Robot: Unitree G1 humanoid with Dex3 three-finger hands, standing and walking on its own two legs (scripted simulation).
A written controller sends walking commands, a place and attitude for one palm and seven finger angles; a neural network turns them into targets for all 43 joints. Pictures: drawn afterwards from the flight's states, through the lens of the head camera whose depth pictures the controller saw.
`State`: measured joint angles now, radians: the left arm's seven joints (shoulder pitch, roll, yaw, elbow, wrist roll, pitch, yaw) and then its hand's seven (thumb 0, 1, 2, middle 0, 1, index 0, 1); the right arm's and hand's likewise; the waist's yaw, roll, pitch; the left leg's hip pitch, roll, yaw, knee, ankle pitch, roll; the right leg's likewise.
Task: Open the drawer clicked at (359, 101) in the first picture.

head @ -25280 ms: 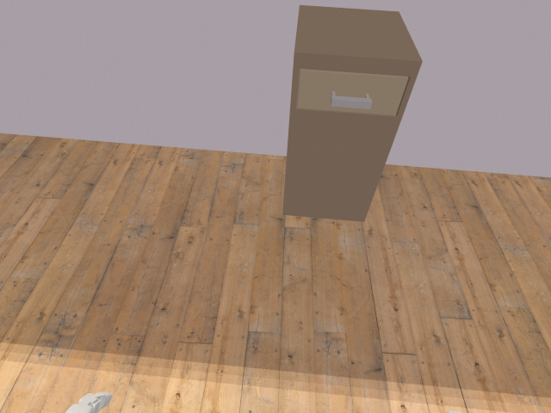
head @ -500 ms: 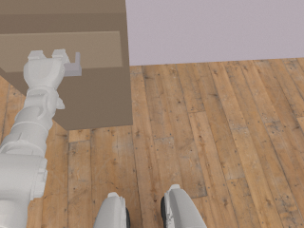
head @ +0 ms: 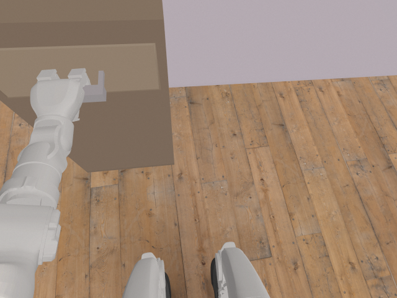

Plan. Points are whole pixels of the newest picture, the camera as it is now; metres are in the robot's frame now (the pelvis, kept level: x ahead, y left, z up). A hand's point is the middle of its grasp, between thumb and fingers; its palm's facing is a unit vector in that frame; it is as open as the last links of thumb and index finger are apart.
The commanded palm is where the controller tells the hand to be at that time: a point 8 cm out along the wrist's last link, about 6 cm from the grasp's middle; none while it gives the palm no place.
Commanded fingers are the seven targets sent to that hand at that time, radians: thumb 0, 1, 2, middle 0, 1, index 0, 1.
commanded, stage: pull the drawer open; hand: left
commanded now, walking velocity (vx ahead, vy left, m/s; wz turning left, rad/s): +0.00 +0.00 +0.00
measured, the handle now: (73, 85) +0.55 +0.23 +0.00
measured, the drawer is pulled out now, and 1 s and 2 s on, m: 0.00 0.08 0.19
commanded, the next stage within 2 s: none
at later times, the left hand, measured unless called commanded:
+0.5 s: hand (70, 124) +0.47 +0.24 -0.02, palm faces -0.07 -0.07 -1.00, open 5.9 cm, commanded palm +0.43 +0.22 +0.02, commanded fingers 0.00 0.90 0.90 -0.40 -1.35 -0.40 -1.35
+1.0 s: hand (68, 150) +0.41 +0.23 -0.03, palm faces -0.05 -0.07 -1.00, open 5.8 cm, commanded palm +0.38 +0.23 +0.02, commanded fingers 0.00 0.90 0.90 -0.40 -1.35 -0.40 -1.35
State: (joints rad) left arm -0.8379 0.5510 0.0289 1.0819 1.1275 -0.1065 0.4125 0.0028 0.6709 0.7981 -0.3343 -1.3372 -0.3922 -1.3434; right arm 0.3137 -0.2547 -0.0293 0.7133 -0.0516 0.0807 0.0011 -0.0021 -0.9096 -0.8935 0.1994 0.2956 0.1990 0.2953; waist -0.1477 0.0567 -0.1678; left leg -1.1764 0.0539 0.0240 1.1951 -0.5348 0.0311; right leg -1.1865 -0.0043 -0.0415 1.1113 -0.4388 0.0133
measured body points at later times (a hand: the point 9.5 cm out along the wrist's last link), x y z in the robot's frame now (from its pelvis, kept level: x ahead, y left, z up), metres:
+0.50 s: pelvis +0.03 +0.01 +0.02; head +0.17 +0.01 +0.45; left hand +0.47 +0.24 +0.03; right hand +0.05 -0.26 -0.11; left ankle +0.00 +0.10 -0.64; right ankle +0.03 -0.13 -0.64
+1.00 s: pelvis +0.04 +0.01 +0.03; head +0.16 +0.01 +0.47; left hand +0.41 +0.23 +0.03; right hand +0.14 -0.26 -0.09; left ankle +0.00 +0.10 -0.64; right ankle +0.03 -0.13 -0.64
